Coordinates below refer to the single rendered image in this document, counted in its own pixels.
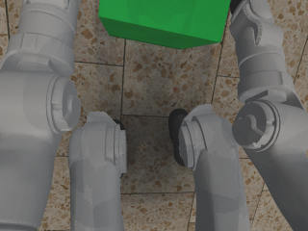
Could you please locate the robot right upper arm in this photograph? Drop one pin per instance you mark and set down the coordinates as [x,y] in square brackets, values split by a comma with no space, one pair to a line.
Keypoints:
[274,136]

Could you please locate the robot left upper arm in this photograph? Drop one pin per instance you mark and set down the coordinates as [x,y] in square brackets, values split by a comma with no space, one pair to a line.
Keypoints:
[36,108]

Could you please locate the robot right hand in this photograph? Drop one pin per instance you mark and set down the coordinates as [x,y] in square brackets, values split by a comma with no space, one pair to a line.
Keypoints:
[233,5]

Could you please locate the robot right forearm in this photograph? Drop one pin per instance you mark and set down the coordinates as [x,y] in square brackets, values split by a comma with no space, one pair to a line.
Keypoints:
[261,59]

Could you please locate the robot left shin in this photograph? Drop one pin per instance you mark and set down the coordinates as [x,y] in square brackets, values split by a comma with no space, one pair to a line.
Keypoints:
[73,150]

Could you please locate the robot right foot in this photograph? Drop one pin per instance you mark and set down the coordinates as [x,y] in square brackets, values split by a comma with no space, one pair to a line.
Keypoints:
[175,120]

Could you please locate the carton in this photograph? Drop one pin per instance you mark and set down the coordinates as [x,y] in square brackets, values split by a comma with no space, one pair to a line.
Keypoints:
[177,24]

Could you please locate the robot left forearm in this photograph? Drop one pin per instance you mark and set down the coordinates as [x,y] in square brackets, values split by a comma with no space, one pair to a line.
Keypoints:
[44,39]

